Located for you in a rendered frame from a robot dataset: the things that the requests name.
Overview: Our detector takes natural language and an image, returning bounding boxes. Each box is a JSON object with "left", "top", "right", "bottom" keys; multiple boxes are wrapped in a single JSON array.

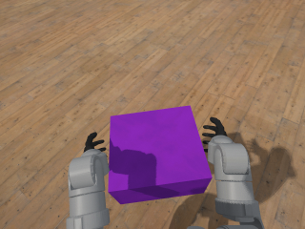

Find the robot right hand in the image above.
[{"left": 202, "top": 116, "right": 227, "bottom": 153}]

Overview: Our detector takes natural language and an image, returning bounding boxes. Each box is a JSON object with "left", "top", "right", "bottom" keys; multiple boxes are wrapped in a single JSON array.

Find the robot right forearm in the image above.
[{"left": 207, "top": 135, "right": 265, "bottom": 229}]

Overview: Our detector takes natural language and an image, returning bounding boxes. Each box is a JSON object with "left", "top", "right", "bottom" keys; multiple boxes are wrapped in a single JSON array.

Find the robot left hand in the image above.
[{"left": 83, "top": 132, "right": 109, "bottom": 165}]

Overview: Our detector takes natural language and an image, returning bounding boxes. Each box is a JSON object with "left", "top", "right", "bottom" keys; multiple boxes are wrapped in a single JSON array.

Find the carton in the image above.
[{"left": 108, "top": 105, "right": 213, "bottom": 204}]

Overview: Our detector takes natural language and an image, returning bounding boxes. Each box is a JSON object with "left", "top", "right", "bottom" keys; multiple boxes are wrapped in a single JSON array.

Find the robot left forearm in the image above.
[{"left": 66, "top": 149, "right": 111, "bottom": 229}]

